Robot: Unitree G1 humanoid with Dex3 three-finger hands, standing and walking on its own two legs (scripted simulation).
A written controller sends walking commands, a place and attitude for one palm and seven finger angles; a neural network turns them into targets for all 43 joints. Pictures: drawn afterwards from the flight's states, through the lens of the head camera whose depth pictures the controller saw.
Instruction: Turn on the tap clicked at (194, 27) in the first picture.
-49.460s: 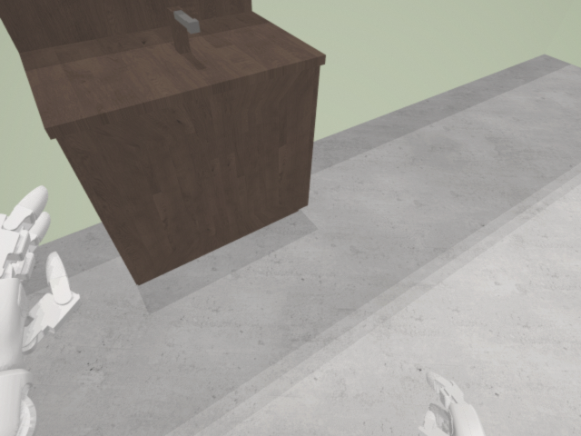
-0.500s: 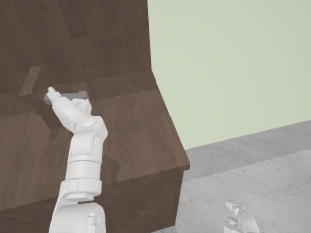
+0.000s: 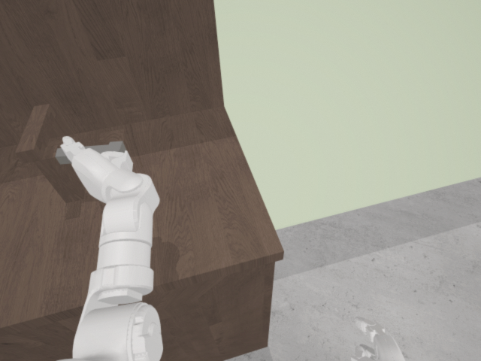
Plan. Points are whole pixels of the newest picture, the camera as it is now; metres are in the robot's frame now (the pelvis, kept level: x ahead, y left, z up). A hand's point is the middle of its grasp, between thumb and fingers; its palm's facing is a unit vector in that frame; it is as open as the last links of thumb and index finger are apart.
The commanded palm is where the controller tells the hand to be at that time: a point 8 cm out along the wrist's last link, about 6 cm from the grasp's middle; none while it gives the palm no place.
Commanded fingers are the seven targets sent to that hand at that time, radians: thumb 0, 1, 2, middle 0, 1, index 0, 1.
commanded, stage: draw the hand back beside the body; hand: left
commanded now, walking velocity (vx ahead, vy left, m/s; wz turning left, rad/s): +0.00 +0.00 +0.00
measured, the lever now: (117, 152) +0.43 +0.28 +0.13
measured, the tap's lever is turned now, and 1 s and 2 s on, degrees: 79 80 80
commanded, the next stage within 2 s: step back with the hand held close in 1.56 s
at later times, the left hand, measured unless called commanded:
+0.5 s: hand (103, 166) +0.32 +0.22 +0.20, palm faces +0.40 -0.89 -0.24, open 7.7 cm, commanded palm +0.28 +0.26 +0.19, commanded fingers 0.00 0.90 0.90 -0.17 -0.22 -0.17 -0.22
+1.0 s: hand (73, 214) +0.26 +0.25 +0.17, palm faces +0.34 -0.90 -0.28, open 7.5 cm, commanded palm +0.21 +0.30 +0.18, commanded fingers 0.00 0.90 0.90 -0.20 -0.29 -0.20 -0.29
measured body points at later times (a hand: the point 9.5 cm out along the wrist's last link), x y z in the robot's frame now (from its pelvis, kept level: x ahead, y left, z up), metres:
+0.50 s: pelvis +0.00 +0.01 +0.00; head -0.01 -0.03 +0.45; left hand +0.29 +0.27 +0.21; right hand +0.19 -0.22 -0.10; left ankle -0.02 +0.14 -0.74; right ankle +0.02 -0.07 -0.74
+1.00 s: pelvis +0.01 +0.04 +0.01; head +0.00 +0.01 +0.46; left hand +0.23 +0.30 +0.19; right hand +0.19 -0.19 -0.09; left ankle -0.02 +0.14 -0.74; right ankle +0.02 -0.07 -0.74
